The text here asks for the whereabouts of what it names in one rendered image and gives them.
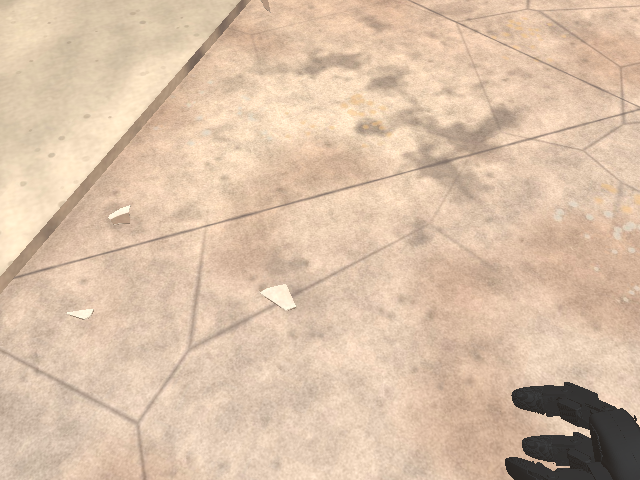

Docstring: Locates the robot right hand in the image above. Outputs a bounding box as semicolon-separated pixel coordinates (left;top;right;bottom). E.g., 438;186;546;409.
505;382;640;480

